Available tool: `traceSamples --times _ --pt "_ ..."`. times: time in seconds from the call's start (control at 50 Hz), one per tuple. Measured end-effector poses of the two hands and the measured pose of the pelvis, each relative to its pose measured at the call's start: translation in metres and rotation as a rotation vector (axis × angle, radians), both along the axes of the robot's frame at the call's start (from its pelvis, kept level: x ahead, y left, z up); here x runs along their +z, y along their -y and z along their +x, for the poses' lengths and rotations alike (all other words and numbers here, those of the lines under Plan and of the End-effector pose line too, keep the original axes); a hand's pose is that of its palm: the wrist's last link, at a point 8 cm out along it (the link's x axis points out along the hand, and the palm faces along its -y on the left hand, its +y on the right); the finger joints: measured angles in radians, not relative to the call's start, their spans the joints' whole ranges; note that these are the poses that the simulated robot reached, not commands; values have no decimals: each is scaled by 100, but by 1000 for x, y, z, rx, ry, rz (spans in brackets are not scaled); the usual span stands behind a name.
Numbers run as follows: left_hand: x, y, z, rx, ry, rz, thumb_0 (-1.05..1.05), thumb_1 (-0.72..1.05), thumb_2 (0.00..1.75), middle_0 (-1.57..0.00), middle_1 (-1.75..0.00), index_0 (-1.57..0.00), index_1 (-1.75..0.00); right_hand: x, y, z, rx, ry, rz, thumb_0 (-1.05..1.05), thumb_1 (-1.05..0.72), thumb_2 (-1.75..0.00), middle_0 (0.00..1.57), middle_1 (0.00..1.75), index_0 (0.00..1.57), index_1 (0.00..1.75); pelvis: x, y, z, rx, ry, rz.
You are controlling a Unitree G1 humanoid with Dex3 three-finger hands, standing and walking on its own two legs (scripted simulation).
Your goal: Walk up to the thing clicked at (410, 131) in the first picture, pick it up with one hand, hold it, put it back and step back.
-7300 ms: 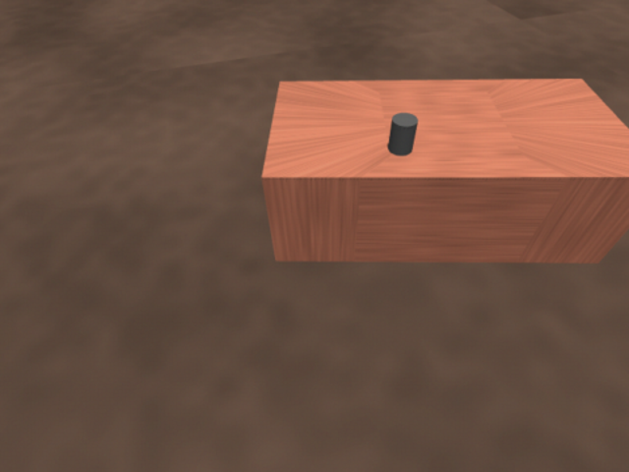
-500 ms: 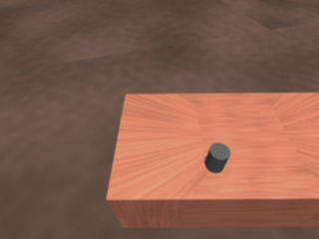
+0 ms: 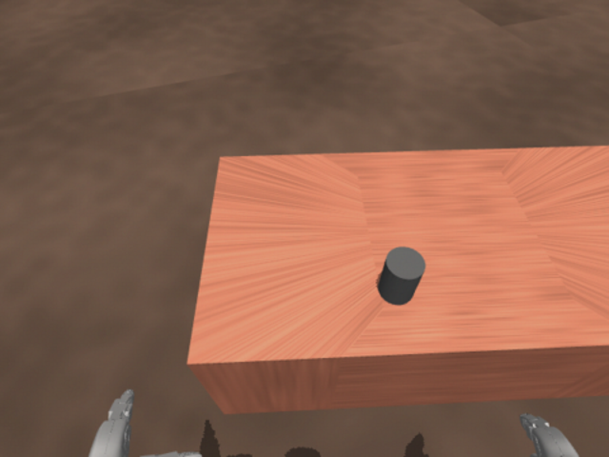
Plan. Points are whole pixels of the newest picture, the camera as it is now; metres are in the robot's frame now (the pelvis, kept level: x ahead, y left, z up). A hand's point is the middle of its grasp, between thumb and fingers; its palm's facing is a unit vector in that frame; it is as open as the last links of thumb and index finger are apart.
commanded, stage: go down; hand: right
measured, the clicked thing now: (400, 276) +0.52 -0.19 -0.25
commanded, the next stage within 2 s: none
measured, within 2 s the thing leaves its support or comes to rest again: neither
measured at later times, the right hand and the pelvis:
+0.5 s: hand (511, 445) +0.17 -0.26 -0.12, palm faces +0.03 +0.94 -0.33, open 17.7 cm; pelvis +0.03 -0.01 -0.02, yaw -1 degrees
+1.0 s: hand (523, 450) +0.16 -0.26 -0.11, palm faces +0.07 +0.94 -0.33, open 17.6 cm; pelvis +0.02 -0.01 -0.04, yaw -1 degrees
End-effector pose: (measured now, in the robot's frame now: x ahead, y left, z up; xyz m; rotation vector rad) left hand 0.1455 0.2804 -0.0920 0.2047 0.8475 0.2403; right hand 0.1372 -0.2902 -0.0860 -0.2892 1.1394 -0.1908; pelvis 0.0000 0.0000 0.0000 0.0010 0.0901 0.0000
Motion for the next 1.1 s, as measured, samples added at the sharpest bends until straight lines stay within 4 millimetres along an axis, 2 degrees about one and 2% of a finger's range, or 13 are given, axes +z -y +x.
traceSamples --times 0.08,0.14,0.3,0.4,0.52,0.78,1.0,1.1 --pt "-12 1 -13 12 -41 9 0 -18 12 -5 -5 -6 -5 -5 5 -4 7 -23 -18 1 22 -10 6 5 5 6 -6 3 1 -1 -19 2" --pt "-15 2 -14 7 -38 30 0 -31 9 -6 -5 -6 -6 -7 4 -1 11 -1 -23 0 36 -7 5 5 5 6 -10 5 1 0 -33 3" --pt "-5 9 10 -14 57 81 -1 -48 6 -6 -5 -6 -7 -1 3 19 3 90 -22 0 54 -2 5 5 5 6 -18 9 13 -5 -58 12" --pt "-2 14 25 -17 98 81 -1 -51 5 -6 -5 -5 -6 3 7 24 -2 93 -16 0 57 -1 5 5 5 5 -21 11 22 -11 -68 19" --pt "-4 20 31 -31 112 68 -1 -52 5 -6 -5 -5 -6 3 10 22 1 68 -6 0 58 -2 5 5 5 6 -26 12 27 -17 -80 23" --pt "-3 21 24 -30 130 78 -1 -54 6 -6 -5 -5 -7 9 11 24 2 120 -20 0 57 -2 5 5 5 6 -34 11 27 -20 -100 22" --pt "6 25 21 -45 187 85 -1 -54 6 -6 -5 -5 -7 15 18 12 -15 149 -16 0 57 -3 5 5 5 6 -37 8 17 -25 -92 21" --pt "14 34 18 -69 224 87 -1 -54 6 -6 -5 -5 -6 25 28 28 -20 243 -25 0 58 -4 5 6 5 6 -37 6 10 -31 -76 20"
